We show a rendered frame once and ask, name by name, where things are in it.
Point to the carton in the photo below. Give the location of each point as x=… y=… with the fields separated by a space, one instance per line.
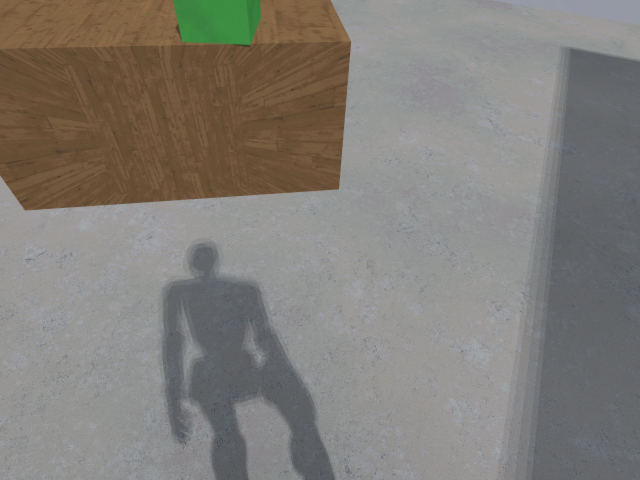
x=218 y=21

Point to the pedestal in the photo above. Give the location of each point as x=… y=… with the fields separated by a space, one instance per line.
x=101 y=103

